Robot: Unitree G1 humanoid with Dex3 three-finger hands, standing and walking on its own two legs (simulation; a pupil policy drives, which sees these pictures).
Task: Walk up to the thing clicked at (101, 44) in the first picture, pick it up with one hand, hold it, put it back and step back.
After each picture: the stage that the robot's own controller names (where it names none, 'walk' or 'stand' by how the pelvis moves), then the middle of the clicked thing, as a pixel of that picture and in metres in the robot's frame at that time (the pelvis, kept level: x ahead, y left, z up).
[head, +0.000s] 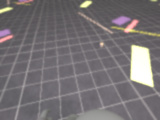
stand; (101, 43) +1.68 -0.26 -0.72
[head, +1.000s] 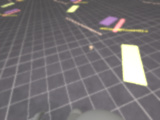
walk; (90, 47) +1.57 +0.10 -0.70
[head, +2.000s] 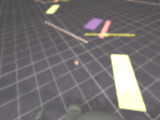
walk; (76, 62) +1.01 +0.30 -0.71
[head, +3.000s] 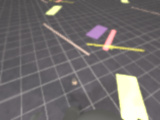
walk; (74, 81) +0.60 +0.22 -0.69
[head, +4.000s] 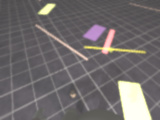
stand; (72, 93) +0.40 +0.18 -0.70
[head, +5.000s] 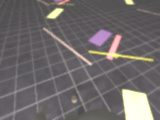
stand; (74, 99) +0.36 +0.18 -0.70
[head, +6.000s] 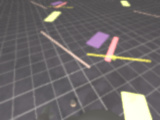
stand; (73, 103) +0.32 +0.19 -0.72
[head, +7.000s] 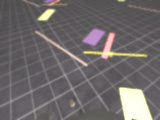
stand; (72, 102) +0.30 +0.21 -0.72
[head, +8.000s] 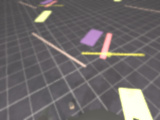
stand; (71, 105) +0.27 +0.22 -0.72
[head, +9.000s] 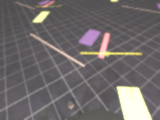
stand; (70, 104) +0.29 +0.23 -0.72
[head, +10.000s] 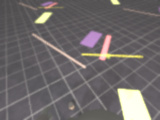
stand; (71, 105) +0.29 +0.21 -0.72
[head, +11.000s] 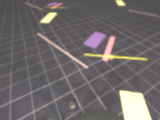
stand; (72, 105) +0.31 +0.20 -0.72
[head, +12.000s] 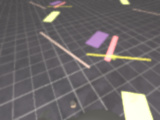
stand; (73, 104) +0.31 +0.20 -0.72
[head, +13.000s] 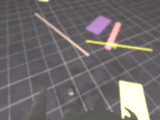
go down; (70, 91) +0.34 +0.19 -0.68
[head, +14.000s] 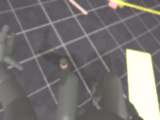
go down; (63, 63) +0.43 +0.18 -0.30
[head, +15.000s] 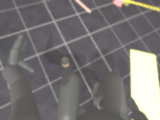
close in; (65, 62) +0.43 +0.17 -0.30
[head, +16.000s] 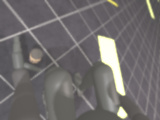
close in; (35, 56) +0.43 +0.21 -0.23
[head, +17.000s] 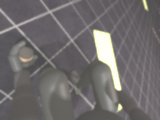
close; (26, 55) +0.42 +0.22 -0.23
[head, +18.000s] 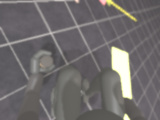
lift; (45, 62) +0.35 +0.24 -0.17
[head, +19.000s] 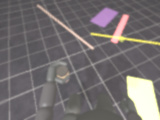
lift; (63, 74) +0.32 +0.18 +0.01
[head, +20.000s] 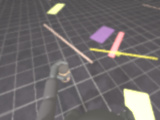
hold; (64, 73) +0.33 +0.19 +0.02
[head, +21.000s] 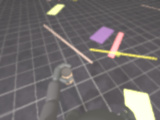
hold; (67, 76) +0.32 +0.17 +0.01
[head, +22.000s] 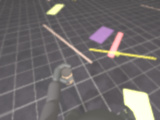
hold; (67, 76) +0.32 +0.17 +0.01
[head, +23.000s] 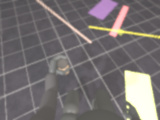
crouch; (63, 67) +0.38 +0.18 -0.05
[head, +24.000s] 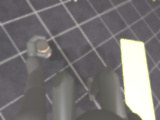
lower; (44, 49) +0.47 +0.24 -0.13
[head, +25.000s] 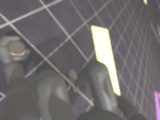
lower; (18, 50) +0.45 +0.24 -0.24
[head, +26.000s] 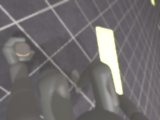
lower; (23, 51) +0.44 +0.24 -0.24
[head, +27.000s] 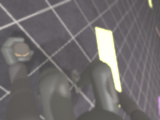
lower; (22, 51) +0.44 +0.24 -0.24
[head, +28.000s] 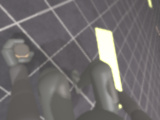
lower; (22, 52) +0.44 +0.24 -0.23
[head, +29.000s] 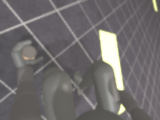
open; (29, 54) +0.42 +0.22 -0.23
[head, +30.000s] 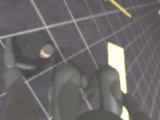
stand; (46, 51) +0.43 +0.20 -0.23
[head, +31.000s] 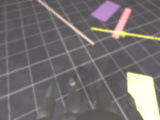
stand; (71, 81) +0.39 +0.17 -0.55
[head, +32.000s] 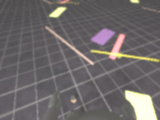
stand; (73, 99) +0.36 +0.18 -0.67
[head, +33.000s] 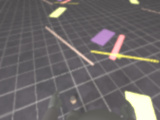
stand; (73, 99) +0.35 +0.18 -0.67
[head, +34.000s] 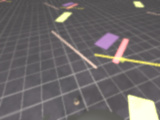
stand; (76, 101) +0.36 +0.18 -0.72
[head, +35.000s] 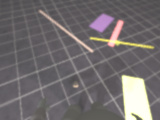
walk; (75, 84) +0.43 +0.13 -0.71
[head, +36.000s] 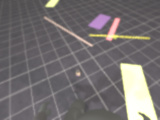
walk; (78, 72) +0.68 +0.21 -0.70
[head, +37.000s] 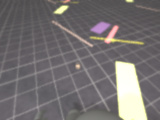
stand; (77, 65) +0.96 +0.23 -0.70
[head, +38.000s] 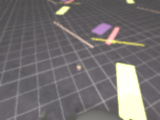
stand; (78, 66) +0.96 +0.20 -0.72
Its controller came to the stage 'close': yes
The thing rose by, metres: 0.73
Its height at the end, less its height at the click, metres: +0.00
